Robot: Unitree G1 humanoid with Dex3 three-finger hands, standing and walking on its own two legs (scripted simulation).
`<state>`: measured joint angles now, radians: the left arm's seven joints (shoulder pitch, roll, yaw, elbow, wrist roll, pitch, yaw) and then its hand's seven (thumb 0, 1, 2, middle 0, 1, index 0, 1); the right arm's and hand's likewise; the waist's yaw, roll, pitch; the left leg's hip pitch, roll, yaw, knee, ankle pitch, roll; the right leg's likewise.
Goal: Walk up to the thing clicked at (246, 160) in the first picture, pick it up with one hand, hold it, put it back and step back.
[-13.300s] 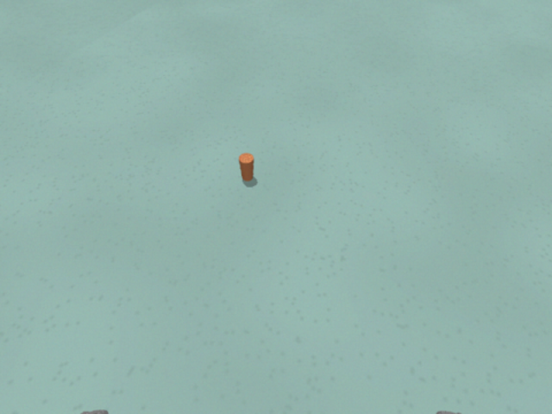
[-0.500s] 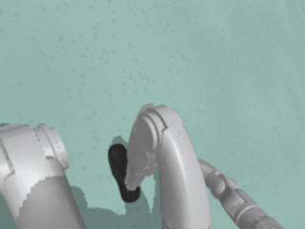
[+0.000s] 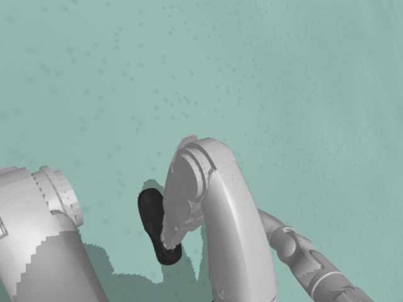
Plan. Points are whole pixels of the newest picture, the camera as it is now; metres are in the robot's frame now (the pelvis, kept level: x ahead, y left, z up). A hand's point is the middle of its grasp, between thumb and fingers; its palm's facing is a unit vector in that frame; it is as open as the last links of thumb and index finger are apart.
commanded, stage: settle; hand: left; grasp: from the side
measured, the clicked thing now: out of the picture +0.42 +0.29 -0.21
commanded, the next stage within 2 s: none
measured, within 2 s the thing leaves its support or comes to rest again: leaves its support in 0.34 s
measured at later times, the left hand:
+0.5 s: hand out of the picture +0.41 +0.31 -0.14, palm faces +0.38 -0.92 +0.00, open 10.0 cm
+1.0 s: hand out of the picture +0.38 +0.32 -0.04, palm faces +0.35 -0.94 -0.06, open 9.9 cm
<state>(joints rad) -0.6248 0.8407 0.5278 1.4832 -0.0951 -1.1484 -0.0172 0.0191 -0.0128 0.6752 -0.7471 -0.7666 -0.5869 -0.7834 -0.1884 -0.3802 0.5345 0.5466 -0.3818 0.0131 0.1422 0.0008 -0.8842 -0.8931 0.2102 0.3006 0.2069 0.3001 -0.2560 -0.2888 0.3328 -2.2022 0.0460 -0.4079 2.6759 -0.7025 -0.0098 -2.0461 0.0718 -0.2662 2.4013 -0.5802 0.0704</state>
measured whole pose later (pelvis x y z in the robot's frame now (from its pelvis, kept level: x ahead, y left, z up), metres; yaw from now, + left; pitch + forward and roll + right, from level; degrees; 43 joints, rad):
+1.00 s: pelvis +0.02 -0.01 +0.04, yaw +7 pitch +26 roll -11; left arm -0.48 0.53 0.40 0.87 -0.14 -0.70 -0.15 0.03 -0.31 1.03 -0.83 -1.02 -0.70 -1.00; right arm 0.00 -0.29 0.19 0.62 -0.15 0.06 0.12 0.00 -0.89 -0.89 0.21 0.30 0.21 0.30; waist -0.13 -0.08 0.02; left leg -2.25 0.04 -0.21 2.48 -0.69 0.00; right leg -2.14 -0.01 -0.14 2.34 -0.67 0.03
